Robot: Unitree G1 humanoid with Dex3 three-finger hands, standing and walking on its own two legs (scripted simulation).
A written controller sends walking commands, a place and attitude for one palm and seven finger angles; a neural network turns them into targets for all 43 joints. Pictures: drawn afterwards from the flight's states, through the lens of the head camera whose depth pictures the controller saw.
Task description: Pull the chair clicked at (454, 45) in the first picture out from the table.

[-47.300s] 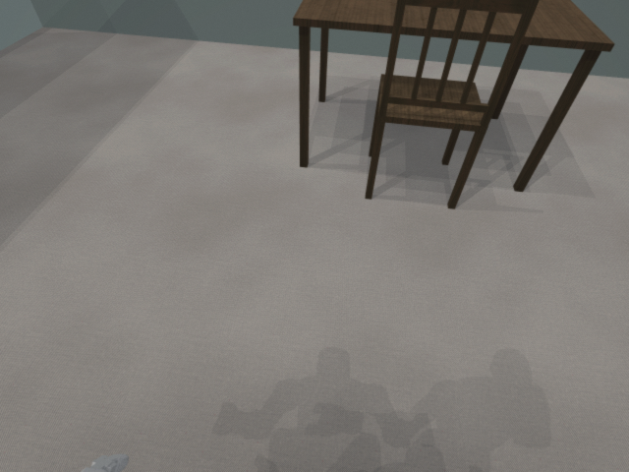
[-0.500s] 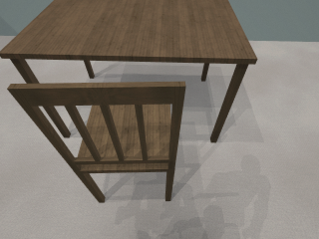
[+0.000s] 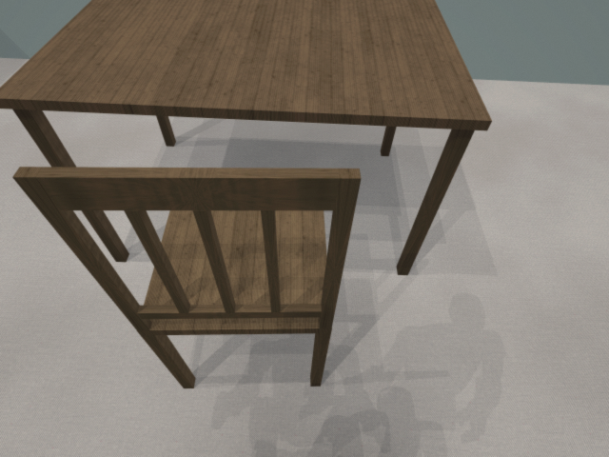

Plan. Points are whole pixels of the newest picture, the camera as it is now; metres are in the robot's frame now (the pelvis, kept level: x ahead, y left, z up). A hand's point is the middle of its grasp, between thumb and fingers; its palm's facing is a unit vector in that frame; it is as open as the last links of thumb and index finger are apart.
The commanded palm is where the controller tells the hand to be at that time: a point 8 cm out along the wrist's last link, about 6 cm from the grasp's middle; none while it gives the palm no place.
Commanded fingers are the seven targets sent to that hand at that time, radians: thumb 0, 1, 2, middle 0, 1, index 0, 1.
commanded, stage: come to a stop and stand still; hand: left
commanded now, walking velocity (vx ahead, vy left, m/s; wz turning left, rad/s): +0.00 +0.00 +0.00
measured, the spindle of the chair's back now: (218, 266) +0.42 +0.17 -0.07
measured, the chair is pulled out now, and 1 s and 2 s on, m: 0.25 0.25 0.25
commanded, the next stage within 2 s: look again from close up in 0.56 s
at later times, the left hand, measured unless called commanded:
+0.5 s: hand out of the picture +0.05 +0.22 -0.15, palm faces +0.00 -0.94 -0.34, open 7.4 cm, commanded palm none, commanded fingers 0.00 0.90 0.90 -0.20 -0.30 -0.20 -0.30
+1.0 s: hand out of the picture +0.00 +0.18 -0.17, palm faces +0.01 -0.97 -0.23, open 7.4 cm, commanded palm none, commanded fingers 0.00 0.90 0.90 -0.20 -0.30 -0.20 -0.30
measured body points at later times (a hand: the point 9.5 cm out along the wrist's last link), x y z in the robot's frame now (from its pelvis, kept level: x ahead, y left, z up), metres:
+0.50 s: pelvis -0.04 -0.02 +0.00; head -0.02 -0.02 +0.45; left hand +0.05 +0.27 -0.12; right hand +0.06 -0.30 -0.13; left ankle -0.10 +0.10 -0.73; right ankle +0.02 -0.15 -0.73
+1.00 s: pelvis -0.03 -0.02 +0.01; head -0.02 -0.01 +0.46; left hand +0.00 +0.23 -0.15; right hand -0.01 -0.25 -0.15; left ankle -0.10 +0.10 -0.73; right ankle +0.02 -0.15 -0.73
